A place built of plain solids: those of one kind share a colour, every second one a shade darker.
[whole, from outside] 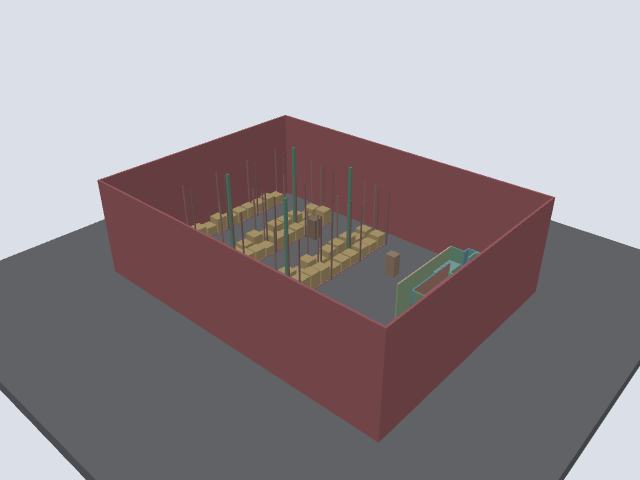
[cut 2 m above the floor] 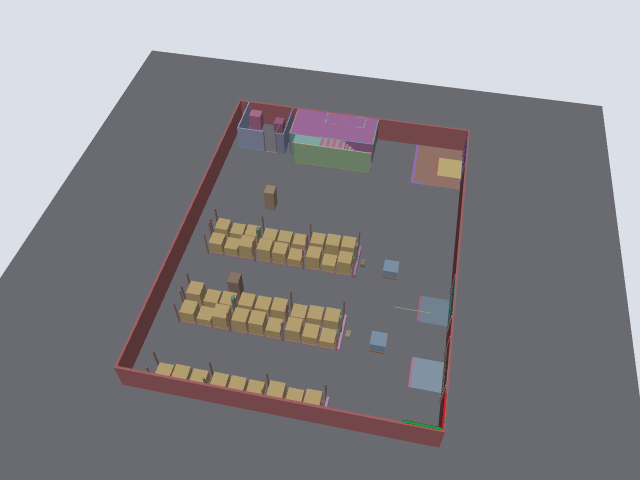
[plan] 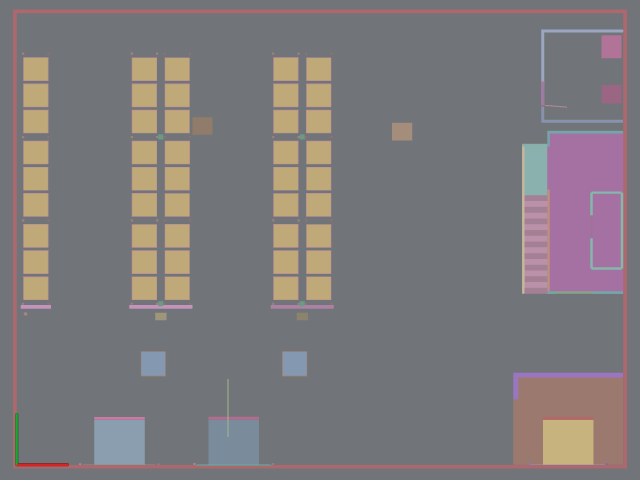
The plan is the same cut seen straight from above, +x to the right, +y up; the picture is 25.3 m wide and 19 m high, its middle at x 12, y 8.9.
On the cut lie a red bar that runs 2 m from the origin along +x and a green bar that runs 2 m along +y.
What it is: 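Racking aisles and the goods-in floor of a storage hall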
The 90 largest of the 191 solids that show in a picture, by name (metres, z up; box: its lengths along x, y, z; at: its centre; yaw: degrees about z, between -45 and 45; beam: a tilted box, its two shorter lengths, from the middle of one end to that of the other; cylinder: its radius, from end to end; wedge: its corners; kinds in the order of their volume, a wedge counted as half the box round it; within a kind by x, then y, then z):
{
 "wall_1": {"box": [0.15, 18.18, 7.42], "at": [-0.07, 8.94, 3.66]},
 "wall_2": {"box": [24.3, 0.15, 7.42], "at": [12.0, -0.07, 3.66]},
 "wall_3": {"box": [24.3, 0.15, 7.42], "at": [12.0, 17.95, 3.66]},
 "wall_4": {"box": [0.15, 18.18, 7.42], "at": [24.07, 8.94, 3.66]},
 "mezz_deck_1": {"box": [3.0, 6.44, 3.53], "at": [22.5, 10.0, 1.71]},
 "row_load_1": {"box": [0.95, 0.89, 1.02], "at": [0.75, 6.99, 0.65]},
 "row_load_2": {"box": [0.95, 0.89, 0.76], "at": [0.75, 8.03, 0.52]},
 "row_load_3": {"box": [0.95, 0.89, 1.17], "at": [0.75, 9.06, 0.73]},
 "row_load_4": {"box": [0.95, 0.89, 0.81], "at": [0.75, 10.29, 0.55]},
 "row_load_5": {"box": [0.95, 0.89, 0.9], "at": [0.75, 11.33, 0.59]},
 "row_load_6": {"box": [0.95, 0.89, 0.9], "at": [0.75, 12.36, 0.59]},
 "row_load_7": {"box": [0.95, 0.89, 0.85], "at": [0.75, 13.59, 0.57]},
 "row_load_8": {"box": [0.95, 0.89, 0.95], "at": [0.75, 14.63, 0.62]},
 "row_load_9": {"box": [0.95, 0.89, 0.77], "at": [0.75, 15.66, 0.52]},
 "row_load_10": {"box": [0.95, 0.89, 0.6], "at": [5.05, 6.99, 0.44]},
 "row_load_11": {"box": [0.95, 0.89, 0.79], "at": [5.05, 8.03, 0.53]},
 "row_load_12": {"box": [0.95, 0.89, 1.16], "at": [5.05, 9.06, 0.72]},
 "row_load_13": {"box": [0.95, 0.89, 0.72], "at": [5.05, 10.29, 0.5]},
 "row_load_14": {"box": [0.95, 0.89, 1.18], "at": [5.05, 11.33, 0.73]},
 "row_load_15": {"box": [0.95, 0.89, 1.16], "at": [5.05, 12.36, 0.72]},
 "row_load_16": {"box": [0.95, 0.89, 1.2], "at": [5.05, 13.59, 0.74]},
 "row_load_17": {"box": [0.95, 0.89, 0.61], "at": [5.05, 14.63, 0.45]},
 "row_load_18": {"box": [0.95, 0.89, 1.0], "at": [5.05, 15.66, 0.64]},
 "row_load_19": {"box": [0.95, 0.89, 0.9], "at": [6.35, 6.99, 0.59]},
 "row_load_20": {"box": [0.95, 0.89, 0.83], "at": [6.35, 8.03, 0.55]},
 "row_load_21": {"box": [0.95, 0.89, 0.68], "at": [6.35, 9.06, 0.48]},
 "row_load_22": {"box": [0.95, 0.89, 1.01], "at": [6.35, 10.29, 0.64]},
 "row_load_23": {"box": [0.95, 0.89, 0.87], "at": [6.35, 11.33, 0.58]},
 "row_load_24": {"box": [0.95, 0.89, 0.92], "at": [6.35, 12.36, 0.6]},
 "row_load_25": {"box": [0.95, 0.89, 0.71], "at": [6.35, 13.59, 0.5]},
 "row_load_26": {"box": [0.95, 0.89, 0.62], "at": [6.35, 14.63, 0.45]},
 "row_load_27": {"box": [0.95, 0.89, 1.21], "at": [6.35, 15.66, 0.74]},
 "row_load_28": {"box": [0.95, 0.89, 1.19], "at": [10.65, 6.99, 0.73]},
 "row_load_29": {"box": [0.95, 0.89, 0.64], "at": [10.65, 8.03, 0.46]},
 "row_load_30": {"box": [0.95, 0.89, 1.18], "at": [10.65, 9.06, 0.73]},
 "row_load_31": {"box": [0.95, 0.89, 0.65], "at": [10.65, 10.29, 0.47]},
 "row_load_32": {"box": [0.95, 0.89, 1.04], "at": [10.65, 11.33, 0.66]},
 "row_load_33": {"box": [0.95, 0.89, 1.15], "at": [10.65, 12.36, 0.71]},
 "row_load_34": {"box": [0.95, 0.89, 1.19], "at": [10.65, 13.59, 0.74]},
 "row_load_35": {"box": [0.95, 0.89, 0.71], "at": [10.65, 14.63, 0.49]},
 "row_load_36": {"box": [0.95, 0.89, 0.97], "at": [10.65, 15.66, 0.62]},
 "row_load_37": {"box": [0.95, 0.89, 1.19], "at": [11.95, 6.99, 0.74]},
 "row_load_38": {"box": [0.95, 0.89, 1.17], "at": [11.95, 8.03, 0.72]},
 "row_load_39": {"box": [0.95, 0.89, 1.07], "at": [11.95, 9.06, 0.68]},
 "row_load_40": {"box": [0.95, 0.89, 0.67], "at": [11.95, 10.29, 0.48]},
 "row_load_41": {"box": [0.95, 0.89, 0.75], "at": [11.95, 11.33, 0.51]},
 "row_load_42": {"box": [0.95, 0.89, 0.73], "at": [11.95, 12.36, 0.5]},
 "row_load_43": {"box": [0.95, 0.89, 0.81], "at": [11.95, 13.59, 0.55]},
 "row_load_44": {"box": [0.95, 0.89, 0.74], "at": [11.95, 14.63, 0.51]},
 "row_load_45": {"box": [0.95, 0.89, 0.99], "at": [11.95, 15.66, 0.63]},
 "mezz_landing_1": {"box": [1.0, 0.1, 4.49], "at": [20.5, 12.65, 2.19]},
 "mezz_landing_2": {"box": [0.9, 1.93, 3.53], "at": [20.55, 11.63, 1.71]},
 "mezz_steps_1": {"box": [0.9, 0.23, 1.6], "at": [20.55, 8.49, 0.75]},
 "mezz_steps_2": {"box": [0.9, 0.23, 1.79], "at": [20.55, 8.72, 0.84]},
 "mezz_steps_3": {"box": [0.9, 0.23, 1.98], "at": [20.55, 8.95, 0.94]},
 "mezz_steps_4": {"box": [0.9, 0.23, 2.18], "at": [20.55, 9.18, 1.04]},
 "mezz_steps_5": {"box": [0.9, 0.23, 2.37], "at": [20.55, 9.41, 1.13]},
 "mezz_steps_6": {"box": [0.9, 0.23, 2.56], "at": [20.55, 9.64, 1.23]},
 "mezz_steps_7": {"box": [0.9, 0.23, 2.76], "at": [20.55, 9.87, 1.33]},
 "mezz_steps_8": {"box": [0.9, 0.23, 2.95], "at": [20.55, 10.1, 1.42]},
 "mezz_steps_9": {"box": [0.9, 0.23, 3.14], "at": [20.55, 10.33, 1.52]},
 "mezz_steps_10": {"box": [0.9, 0.23, 3.33], "at": [20.55, 10.56, 1.62]},
 "office_1": {"box": [0.1, 1.2, 6.03], "at": [22.75, 8.38, 2.96]},
 "office_2": {"box": [0.1, 0.9, 6.03], "at": [22.75, 10.33, 2.96]},
 "office_3": {"box": [1.2, 0.1, 6.03], "at": [23.35, 7.78, 2.96]},
 "office_4": {"box": [1.2, 0.1, 6.03], "at": [23.35, 10.78, 2.96]},
 "office_5": {"box": [0.1, 3.0, 6.03], "at": [23.95, 9.28, 2.96]},
 "mezz_par_whole_1": {"box": [0.1, 4.02, 4.53], "at": [21.05, 8.89, 2.21]},
 "mezz_par_whole_2": {"box": [3.0, 0.1, 4.53], "at": [22.5, 13.17, 2.21]},
 "mezz_par_whole_3": {"box": [1.2, 0.1, 4.53], "at": [23.4, 6.83, 2.21]},
 "mezz_cheek_whole_1": {"box": [0.1, 5.82, 4.53], "at": [20.05, 9.69, 2.21]},
 "mezz_cheek_1": {"box": [0.1, 5.82, 4.49], "at": [20.05, 9.69, 2.19]},
 "room_wall_1": {"box": [0.1, 2.05, 2.55], "at": [20.82, 16.2, 1.23]},
 "room_wall_2": {"box": [3.13, 0.1, 2.55], "at": [22.43, 13.6, 1.23]},
 "room_wall_3": {"box": [3.13, 0.1, 2.55], "at": [22.43, 17.18, 1.23]},
 "left_cage_1": {"box": [0.8, 0.7, 1.75], "at": [7.35, 13.41, 0.82]},
 "left_cage_2": {"box": [0.8, 0.7, 1.75], "at": [15.25, 13.19, 0.82]},
 "mezz_par_1": {"box": [0.1, 4.02, 4.49], "at": [21.05, 8.89, 2.19]},
 "room_stock_1": {"box": [0.8, 0.73, 0.97], "at": [23.54, 14.67, 0.43]},
 "room_stock_2": {"box": [0.8, 0.91, 1.42], "at": [23.54, 16.55, 0.66]},
 "lane_load_1": {"box": [0.95, 0.95, 0.67], "at": [5.4, 4.0, 0.47]},
 "lane_load_2": {"box": [0.95, 0.95, 0.6], "at": [11.0, 4.0, 0.44]},
 "column_row_1": {"box": [0.2, 0.2, 7.42], "at": [5.7, 6.38, 3.66]},
 "column_row_2": {"box": [0.2, 0.2, 7.42], "at": [5.7, 12.98, 3.66]},
 "column_row_3": {"box": [0.2, 0.2, 7.42], "at": [11.3, 6.38, 3.66]},
 "dock_deck_1": {"box": [4.35, 3.65, 0.06], "at": [21.82, 1.83, -0.02]},
 "mezz_gate_1": {"box": [1.5, 0.1, 4.53], "at": [22.05, 6.83, 2.21]},
 "dock_shutter_1": {"box": [3.0, 0.05, 3.15], "at": [21.82, -0.03, 1.52]},
 "shutter_1": {"box": [3.0, 0.05, 3.15], "at": [8.58, -0.03, 1.52]},
 "mezz_landing_whole_1": {"box": [1.0, 0.1, 4.53], "at": [20.5, 12.65, 2.21]}
}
